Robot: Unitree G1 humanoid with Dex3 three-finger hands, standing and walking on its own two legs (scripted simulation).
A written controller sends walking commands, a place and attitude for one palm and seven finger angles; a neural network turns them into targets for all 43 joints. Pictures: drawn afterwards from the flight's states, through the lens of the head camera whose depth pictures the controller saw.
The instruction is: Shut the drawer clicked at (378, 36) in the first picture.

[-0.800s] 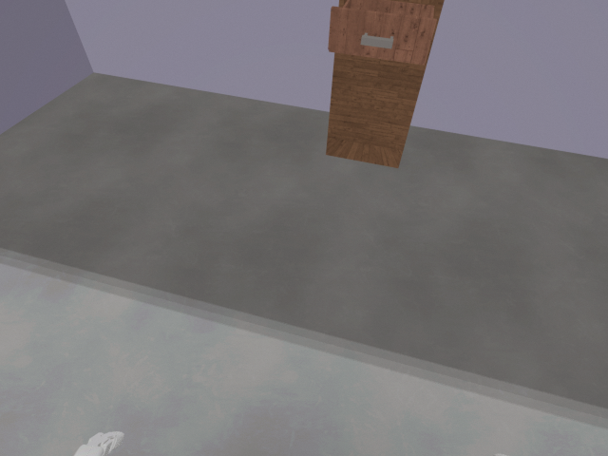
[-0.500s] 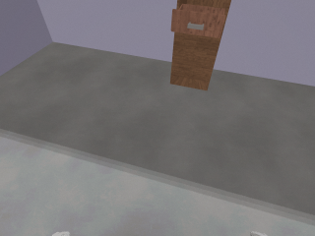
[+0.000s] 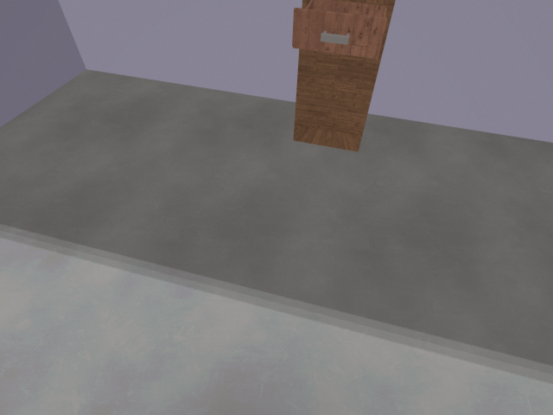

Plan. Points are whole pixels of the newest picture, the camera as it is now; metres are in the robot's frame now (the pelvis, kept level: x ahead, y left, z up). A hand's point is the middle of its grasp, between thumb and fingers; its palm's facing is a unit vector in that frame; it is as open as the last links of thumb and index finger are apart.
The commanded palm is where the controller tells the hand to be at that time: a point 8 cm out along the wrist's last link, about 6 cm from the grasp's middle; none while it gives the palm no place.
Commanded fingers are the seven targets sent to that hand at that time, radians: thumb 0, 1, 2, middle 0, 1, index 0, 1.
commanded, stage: stand and wait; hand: left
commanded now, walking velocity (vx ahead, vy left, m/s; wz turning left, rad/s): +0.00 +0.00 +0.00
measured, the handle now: (335, 36) +1.42 -0.16 -0.02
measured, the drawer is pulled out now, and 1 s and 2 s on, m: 0.29 0.29 0.29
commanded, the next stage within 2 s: look at it before walking up in 0.06 s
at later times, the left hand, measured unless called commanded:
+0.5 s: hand out of the picture +0.08 +0.24 -0.16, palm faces -0.04 -0.94 -0.32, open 7.4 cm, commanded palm none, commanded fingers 0.00 0.90 0.90 -0.20 -0.30 -0.20 -0.30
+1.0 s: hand out of the picture +0.07 +0.21 -0.18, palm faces -0.06 -0.97 -0.23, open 7.4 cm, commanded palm none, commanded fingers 0.00 0.90 0.90 -0.20 -0.30 -0.20 -0.30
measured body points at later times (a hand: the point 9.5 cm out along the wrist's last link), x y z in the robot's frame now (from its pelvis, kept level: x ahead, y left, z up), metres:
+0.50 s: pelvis +0.01 +0.00 +0.00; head +0.01 +0.00 +0.45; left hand +0.08 +0.29 -0.13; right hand +0.08 -0.30 -0.13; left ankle +0.01 +0.13 -0.74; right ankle +0.01 -0.11 -0.74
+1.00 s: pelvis +0.05 +0.00 -0.01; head +0.04 +0.01 +0.44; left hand +0.07 +0.26 -0.16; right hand +0.07 -0.26 -0.16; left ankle +0.01 +0.13 -0.74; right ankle +0.01 -0.11 -0.74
